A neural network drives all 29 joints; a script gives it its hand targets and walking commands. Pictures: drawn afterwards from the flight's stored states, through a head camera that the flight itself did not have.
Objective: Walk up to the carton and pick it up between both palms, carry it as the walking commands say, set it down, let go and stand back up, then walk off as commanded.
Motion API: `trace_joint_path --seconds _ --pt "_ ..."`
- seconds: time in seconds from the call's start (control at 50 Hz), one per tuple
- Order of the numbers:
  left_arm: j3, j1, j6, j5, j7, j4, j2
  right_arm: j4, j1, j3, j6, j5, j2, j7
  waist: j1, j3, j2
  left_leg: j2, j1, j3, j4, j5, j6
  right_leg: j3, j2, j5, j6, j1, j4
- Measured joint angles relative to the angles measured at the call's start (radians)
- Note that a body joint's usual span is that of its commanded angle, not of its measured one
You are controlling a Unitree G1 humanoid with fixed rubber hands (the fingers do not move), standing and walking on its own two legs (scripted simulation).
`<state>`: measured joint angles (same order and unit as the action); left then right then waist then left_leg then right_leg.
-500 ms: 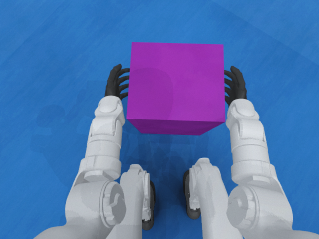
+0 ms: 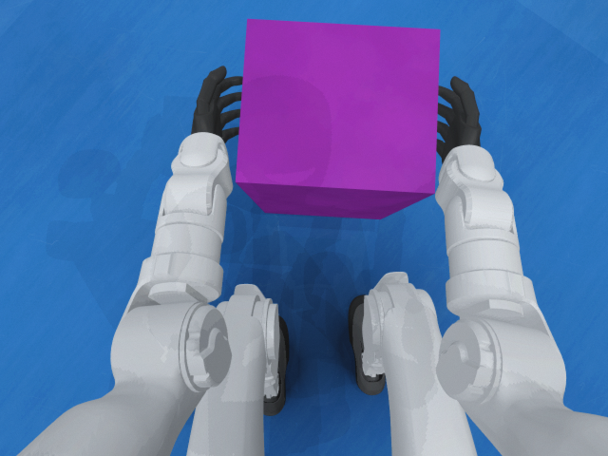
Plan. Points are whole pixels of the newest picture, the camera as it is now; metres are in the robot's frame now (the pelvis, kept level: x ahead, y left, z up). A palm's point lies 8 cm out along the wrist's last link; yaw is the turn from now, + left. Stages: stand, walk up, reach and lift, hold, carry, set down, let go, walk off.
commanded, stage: set down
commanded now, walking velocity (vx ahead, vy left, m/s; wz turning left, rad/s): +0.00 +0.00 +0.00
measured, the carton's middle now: (330, 144) +0.51 -0.04 -0.18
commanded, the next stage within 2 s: none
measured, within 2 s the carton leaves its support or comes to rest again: rests again in 1.30 s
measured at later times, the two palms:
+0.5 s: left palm (227, 141) +0.52 +0.11 -0.18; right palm (432, 154) +0.48 -0.18 -0.19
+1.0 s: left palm (234, 146) +0.52 +0.11 -0.22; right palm (426, 154) +0.49 -0.19 -0.22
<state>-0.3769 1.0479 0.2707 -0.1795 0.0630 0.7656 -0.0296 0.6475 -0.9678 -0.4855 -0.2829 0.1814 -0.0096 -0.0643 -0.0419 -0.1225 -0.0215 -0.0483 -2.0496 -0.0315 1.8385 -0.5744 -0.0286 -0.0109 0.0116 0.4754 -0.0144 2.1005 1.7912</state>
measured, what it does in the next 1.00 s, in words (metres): lowers itself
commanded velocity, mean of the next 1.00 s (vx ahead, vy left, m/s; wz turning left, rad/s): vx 0.00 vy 0.00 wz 0.00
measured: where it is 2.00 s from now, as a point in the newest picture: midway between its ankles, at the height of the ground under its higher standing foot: (320, 371)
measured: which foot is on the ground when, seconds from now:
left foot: down 0.00-1.00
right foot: down 0.00-1.00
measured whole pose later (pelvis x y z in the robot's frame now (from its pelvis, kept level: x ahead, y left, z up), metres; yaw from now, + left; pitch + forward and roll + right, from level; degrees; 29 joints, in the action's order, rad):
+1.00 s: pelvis -0.01 +0.00 -0.09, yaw +0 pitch +42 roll -1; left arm -0.24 1.28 0.23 -0.04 0.13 0.92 -0.16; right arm 0.82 -1.20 -0.40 -0.23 0.03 0.13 -0.10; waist -0.06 0.12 -0.02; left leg -0.06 -2.27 -0.03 2.15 -0.61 -0.03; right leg -0.02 0.01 0.51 -0.01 2.31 2.09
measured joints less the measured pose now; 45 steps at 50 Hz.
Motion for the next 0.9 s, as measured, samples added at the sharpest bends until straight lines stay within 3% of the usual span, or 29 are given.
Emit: trace_joint_path --seconds 0.46,0.78,0.9 --pt "0.059 0.163 -0.013 0.061 0.020 0.074 -0.083 0.056 -0.138 0.031 0.018 -0.077 0.065 -0.035 -0.005 0.142 0.001 -0.008 -0.168 0.004 0.192 -0.014 0.005 -0.010 0.001 0.011 0.000 0.164 0.184" --pt "0.148 0.229 -0.033 0.143 0.066 0.113 -0.134 0.131 -0.228 0.090 0.037 -0.159 0.138 -0.047 -0.019 0.240 0.010 -0.009 -0.219 0.003 0.304 -0.034 -0.002 -0.015 0.001 0.026 0.005 0.211 0.287" --pt "0.138 0.238 -0.033 0.136 0.065 0.142 -0.130 0.159 -0.226 0.082 0.044 -0.151 0.139 -0.042 -0.017 0.238 0.010 -0.012 -0.219 0.001 0.313 -0.037 -0.003 -0.012 0.001 0.031 0.007 0.211 0.297"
